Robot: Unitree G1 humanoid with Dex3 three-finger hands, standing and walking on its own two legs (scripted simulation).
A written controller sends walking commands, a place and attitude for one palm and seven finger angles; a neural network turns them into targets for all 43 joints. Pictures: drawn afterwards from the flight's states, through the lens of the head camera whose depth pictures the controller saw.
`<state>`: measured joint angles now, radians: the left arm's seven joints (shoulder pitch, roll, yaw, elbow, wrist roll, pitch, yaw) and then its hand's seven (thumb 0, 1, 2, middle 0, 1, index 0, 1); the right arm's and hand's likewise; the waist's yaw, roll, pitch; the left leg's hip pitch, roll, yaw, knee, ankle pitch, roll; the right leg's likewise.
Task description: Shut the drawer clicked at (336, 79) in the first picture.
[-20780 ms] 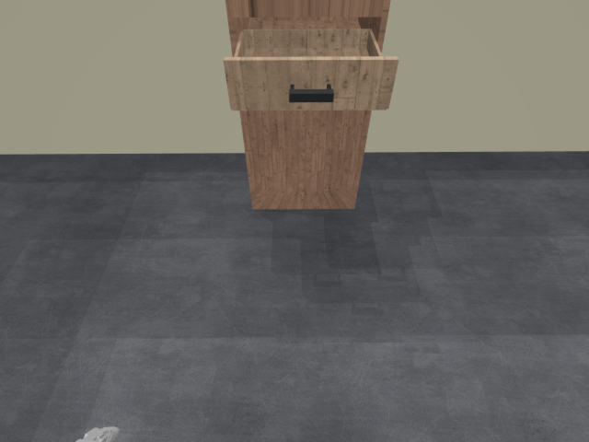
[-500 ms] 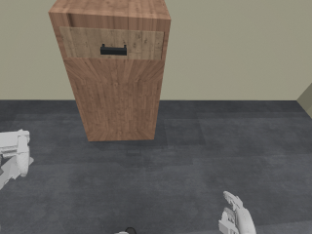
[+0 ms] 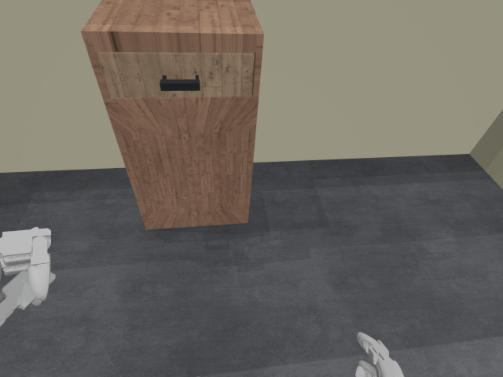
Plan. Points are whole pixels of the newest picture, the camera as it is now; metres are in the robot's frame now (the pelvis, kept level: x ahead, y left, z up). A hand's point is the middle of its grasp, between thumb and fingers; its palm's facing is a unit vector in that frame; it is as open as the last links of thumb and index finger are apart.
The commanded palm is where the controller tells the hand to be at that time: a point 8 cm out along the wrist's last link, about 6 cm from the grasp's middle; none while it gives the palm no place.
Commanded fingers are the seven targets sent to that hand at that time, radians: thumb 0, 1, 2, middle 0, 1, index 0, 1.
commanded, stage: stop stepping back and stand still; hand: left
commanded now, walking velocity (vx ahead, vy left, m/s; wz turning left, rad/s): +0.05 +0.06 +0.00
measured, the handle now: (180, 81) +0.91 +0.24 +0.02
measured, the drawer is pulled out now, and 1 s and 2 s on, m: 0.00 0.00 0.00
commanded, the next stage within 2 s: let the arm hang, fingers relaxed in 0.06 s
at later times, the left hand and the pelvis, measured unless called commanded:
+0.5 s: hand out of the picture +0.03 +0.21 -0.17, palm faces +0.09 -0.97 -0.22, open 3.3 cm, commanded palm none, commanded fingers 0.00 0.90 0.90 -0.68 -0.82 -0.68 -0.82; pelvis +0.00 +0.01 +0.00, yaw +6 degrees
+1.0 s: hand out of the picture +0.01 +0.22 -0.16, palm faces +0.09 -0.96 -0.25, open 7.1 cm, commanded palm none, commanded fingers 0.00 0.90 0.90 -0.20 -0.30 -0.20 -0.30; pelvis +0.01 +0.02 +0.01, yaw +5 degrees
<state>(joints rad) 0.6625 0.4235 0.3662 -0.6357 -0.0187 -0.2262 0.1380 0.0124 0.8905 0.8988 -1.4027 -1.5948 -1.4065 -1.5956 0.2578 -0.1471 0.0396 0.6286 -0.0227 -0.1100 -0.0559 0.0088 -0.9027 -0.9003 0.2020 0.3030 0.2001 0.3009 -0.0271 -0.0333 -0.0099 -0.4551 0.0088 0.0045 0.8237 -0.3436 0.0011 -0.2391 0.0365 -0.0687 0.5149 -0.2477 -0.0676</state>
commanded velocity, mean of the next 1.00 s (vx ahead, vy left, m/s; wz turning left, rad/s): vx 0.00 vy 0.00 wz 0.00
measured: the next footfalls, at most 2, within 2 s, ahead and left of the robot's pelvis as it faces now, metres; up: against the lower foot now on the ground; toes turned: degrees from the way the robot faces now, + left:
none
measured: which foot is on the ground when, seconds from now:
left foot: down 0.00-1.00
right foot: down 0.00-1.00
